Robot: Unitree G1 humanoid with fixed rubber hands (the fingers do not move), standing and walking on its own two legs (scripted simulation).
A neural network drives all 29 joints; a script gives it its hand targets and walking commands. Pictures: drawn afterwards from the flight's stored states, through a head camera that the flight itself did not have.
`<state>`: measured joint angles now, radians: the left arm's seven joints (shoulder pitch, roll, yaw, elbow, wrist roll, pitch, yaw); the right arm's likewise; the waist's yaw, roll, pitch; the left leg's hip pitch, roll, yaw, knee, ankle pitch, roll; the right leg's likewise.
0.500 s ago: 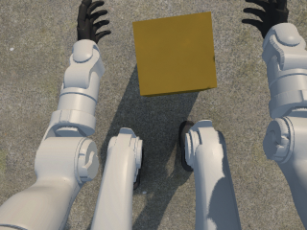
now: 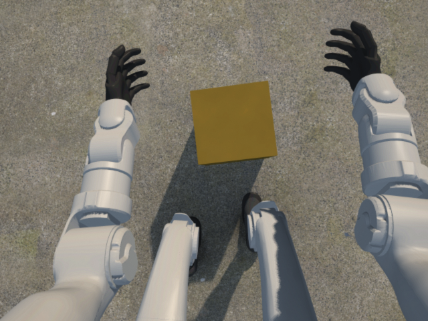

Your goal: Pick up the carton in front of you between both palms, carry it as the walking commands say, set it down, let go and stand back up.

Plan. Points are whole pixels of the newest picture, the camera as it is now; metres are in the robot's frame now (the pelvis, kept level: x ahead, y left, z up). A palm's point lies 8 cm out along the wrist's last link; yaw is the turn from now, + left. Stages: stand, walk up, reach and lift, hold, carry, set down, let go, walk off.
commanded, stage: set down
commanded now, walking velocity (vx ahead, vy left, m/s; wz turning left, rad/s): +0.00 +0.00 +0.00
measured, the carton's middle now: (232, 129) +0.46 -0.05 -0.48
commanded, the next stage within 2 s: let go in 0.02 s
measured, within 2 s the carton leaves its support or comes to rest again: neither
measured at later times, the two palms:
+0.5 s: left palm (48, 159) +0.38 +0.19 +0.02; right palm (423, 144) +0.35 -0.26 +0.01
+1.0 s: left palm out of the picture +0.27 +0.25 +0.10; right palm out of the picture +0.24 -0.22 +0.10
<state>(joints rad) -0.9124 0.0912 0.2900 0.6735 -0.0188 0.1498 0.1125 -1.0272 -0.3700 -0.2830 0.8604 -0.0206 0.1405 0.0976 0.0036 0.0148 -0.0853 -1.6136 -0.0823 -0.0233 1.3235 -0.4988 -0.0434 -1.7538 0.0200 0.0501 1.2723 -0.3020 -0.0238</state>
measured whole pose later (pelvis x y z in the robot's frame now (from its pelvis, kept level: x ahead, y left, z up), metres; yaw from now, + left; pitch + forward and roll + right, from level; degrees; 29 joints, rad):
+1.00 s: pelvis +0.09 +0.02 +0.17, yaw -4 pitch -1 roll -1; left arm 0.23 0.21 0.04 0.44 0.01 0.06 -0.07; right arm 0.24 -0.22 -0.05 0.43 0.01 0.08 0.07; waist 0.01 0.03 0.07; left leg -0.09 -0.03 -0.08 0.43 -0.33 0.02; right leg -0.21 0.03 0.03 0.40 -0.18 0.00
